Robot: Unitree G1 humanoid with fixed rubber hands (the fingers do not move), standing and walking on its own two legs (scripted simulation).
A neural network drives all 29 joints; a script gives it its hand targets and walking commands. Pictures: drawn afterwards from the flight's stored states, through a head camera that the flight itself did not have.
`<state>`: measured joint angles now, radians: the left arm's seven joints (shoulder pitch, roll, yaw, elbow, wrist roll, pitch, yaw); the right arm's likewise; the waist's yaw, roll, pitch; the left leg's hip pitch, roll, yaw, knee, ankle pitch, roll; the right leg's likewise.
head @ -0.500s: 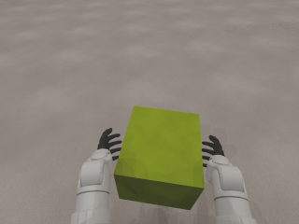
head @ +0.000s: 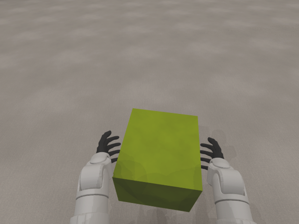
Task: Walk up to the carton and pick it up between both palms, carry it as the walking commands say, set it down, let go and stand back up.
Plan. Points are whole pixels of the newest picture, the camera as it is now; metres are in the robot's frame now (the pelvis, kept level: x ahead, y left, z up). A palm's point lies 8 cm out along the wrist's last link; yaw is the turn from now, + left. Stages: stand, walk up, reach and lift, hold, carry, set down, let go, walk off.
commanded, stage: carry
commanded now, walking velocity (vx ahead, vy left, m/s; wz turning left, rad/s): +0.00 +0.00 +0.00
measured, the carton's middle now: (159, 157) +0.36 +0.00 -0.05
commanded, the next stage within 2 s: none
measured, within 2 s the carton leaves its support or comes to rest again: neither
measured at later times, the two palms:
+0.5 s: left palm (101, 163) +0.28 +0.16 +0.04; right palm (217, 168) +0.27 -0.15 +0.03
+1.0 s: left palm (110, 157) +0.27 +0.12 +0.09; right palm (239, 167) +0.24 -0.18 +0.09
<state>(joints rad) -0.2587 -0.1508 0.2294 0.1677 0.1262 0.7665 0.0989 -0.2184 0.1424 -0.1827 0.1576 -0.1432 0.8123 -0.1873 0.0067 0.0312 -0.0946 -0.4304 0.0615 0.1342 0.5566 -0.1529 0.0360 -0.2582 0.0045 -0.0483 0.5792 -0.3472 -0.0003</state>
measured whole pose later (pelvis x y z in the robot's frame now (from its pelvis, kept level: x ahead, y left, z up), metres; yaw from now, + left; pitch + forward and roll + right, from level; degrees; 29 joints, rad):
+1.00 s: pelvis -0.02 -0.01 +0.00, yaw -5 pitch +2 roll -3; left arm -0.18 -0.14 0.13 -0.26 0.10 1.05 0.12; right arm -0.17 0.13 -0.11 -0.23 -0.14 1.05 -0.14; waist 0.01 0.02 -0.07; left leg -0.45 0.16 0.16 0.56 -0.13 0.03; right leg -0.45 0.02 -0.05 0.88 -0.43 0.00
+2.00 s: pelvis -0.17 -0.40 -0.04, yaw -43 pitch +3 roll -3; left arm -0.32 -0.17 0.14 -0.29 0.11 1.18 0.21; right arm -0.31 0.16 -0.17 -0.23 -0.14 1.21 -0.24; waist 0.04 0.03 -0.08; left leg -0.29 0.49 0.20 0.87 -0.52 -0.22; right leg -0.56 -0.05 -0.02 0.80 -0.28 0.03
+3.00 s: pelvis -0.53 -0.68 +0.01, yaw -99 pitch +4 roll -6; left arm -0.30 -0.16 0.13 -0.33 0.11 1.18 0.19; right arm -0.27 0.16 -0.15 -0.28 -0.12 1.20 -0.24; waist 0.03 -0.02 0.02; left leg -0.29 0.38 0.25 0.70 -0.32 -0.08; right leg -0.77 -0.05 -0.02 1.07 -0.32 -0.04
